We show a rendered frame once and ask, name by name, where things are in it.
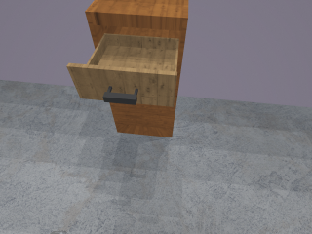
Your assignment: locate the drawer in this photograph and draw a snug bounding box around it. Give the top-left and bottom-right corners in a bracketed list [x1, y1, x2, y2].
[67, 33, 179, 107]

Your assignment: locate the cabinet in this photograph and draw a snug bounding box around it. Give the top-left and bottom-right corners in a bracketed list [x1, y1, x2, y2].
[85, 0, 189, 137]

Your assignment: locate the handle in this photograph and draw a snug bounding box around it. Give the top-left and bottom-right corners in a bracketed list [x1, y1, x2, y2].
[103, 86, 138, 105]

